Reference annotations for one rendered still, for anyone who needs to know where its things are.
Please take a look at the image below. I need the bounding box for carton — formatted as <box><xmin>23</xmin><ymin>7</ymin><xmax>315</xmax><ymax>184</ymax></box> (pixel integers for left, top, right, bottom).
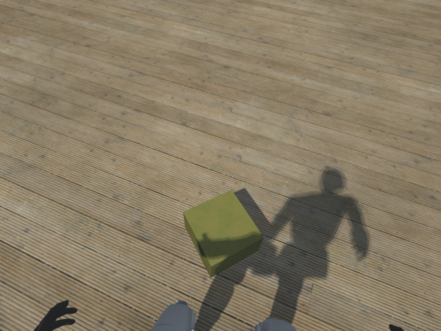
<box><xmin>183</xmin><ymin>190</ymin><xmax>264</xmax><ymax>277</ymax></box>

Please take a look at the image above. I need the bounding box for robot left thigh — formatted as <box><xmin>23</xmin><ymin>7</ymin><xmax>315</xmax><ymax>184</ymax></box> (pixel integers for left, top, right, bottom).
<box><xmin>150</xmin><ymin>303</ymin><xmax>196</xmax><ymax>331</ymax></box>

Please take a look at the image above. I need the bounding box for left robot hand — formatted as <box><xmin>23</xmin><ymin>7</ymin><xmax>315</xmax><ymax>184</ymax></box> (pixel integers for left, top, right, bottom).
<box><xmin>34</xmin><ymin>300</ymin><xmax>77</xmax><ymax>331</ymax></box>

